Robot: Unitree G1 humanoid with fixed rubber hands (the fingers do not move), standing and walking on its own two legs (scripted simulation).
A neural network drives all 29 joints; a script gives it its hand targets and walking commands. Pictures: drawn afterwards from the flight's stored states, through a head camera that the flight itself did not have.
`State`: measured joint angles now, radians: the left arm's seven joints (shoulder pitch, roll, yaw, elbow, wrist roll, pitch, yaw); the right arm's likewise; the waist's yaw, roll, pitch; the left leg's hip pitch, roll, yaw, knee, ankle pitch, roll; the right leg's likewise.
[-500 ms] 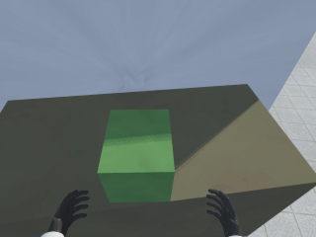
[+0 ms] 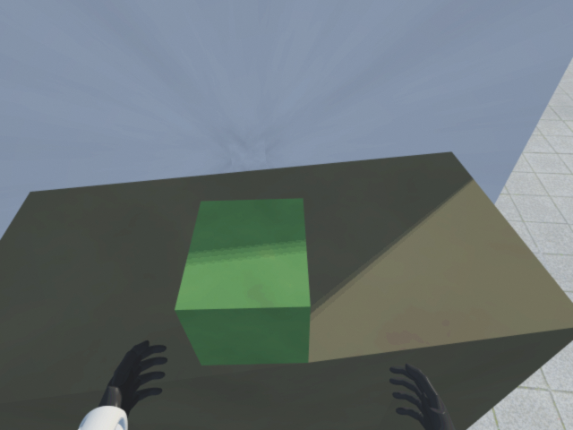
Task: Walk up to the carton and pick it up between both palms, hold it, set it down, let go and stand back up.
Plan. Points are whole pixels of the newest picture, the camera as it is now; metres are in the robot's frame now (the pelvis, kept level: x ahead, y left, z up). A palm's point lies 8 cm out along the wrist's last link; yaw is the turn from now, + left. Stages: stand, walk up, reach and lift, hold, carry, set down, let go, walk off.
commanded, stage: set down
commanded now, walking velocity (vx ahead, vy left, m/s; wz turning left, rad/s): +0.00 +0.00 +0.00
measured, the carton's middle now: (253, 280) +0.37 +0.07 -0.02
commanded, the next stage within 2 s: let go in 0.34 s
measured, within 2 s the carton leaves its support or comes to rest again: neither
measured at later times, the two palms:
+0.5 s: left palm (121, 401) +0.19 +0.24 -0.03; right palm out of the picture +0.16 -0.22 -0.07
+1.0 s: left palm (121, 407) +0.18 +0.24 -0.03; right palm out of the picture +0.14 -0.23 -0.10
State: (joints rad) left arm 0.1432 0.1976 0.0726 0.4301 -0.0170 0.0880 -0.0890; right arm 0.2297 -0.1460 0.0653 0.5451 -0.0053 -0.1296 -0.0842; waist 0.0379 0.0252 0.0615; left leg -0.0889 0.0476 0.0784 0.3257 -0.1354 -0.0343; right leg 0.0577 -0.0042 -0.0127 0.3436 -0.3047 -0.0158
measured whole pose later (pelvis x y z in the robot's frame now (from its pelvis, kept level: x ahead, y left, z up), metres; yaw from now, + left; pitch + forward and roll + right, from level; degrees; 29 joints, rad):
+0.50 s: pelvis -0.01 -0.01 +0.00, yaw +1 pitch -7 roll +1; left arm 0.06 0.22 0.07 0.51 0.01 0.13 -0.07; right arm 0.20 -0.19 0.03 0.61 -0.03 -0.09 -0.04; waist 0.02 0.02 0.05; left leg -0.09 0.05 0.06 0.34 -0.12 -0.03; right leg 0.05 0.00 -0.03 0.39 -0.32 -0.02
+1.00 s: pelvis -0.01 +0.00 -0.01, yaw +0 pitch -4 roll +1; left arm 0.14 0.22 0.03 0.44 0.02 -0.02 -0.03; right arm 0.18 -0.23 -0.02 0.67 -0.04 -0.01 0.01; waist 0.03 0.02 0.05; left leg -0.20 0.06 0.07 0.43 -0.16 -0.04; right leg -0.04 0.01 -0.02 0.44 -0.33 -0.02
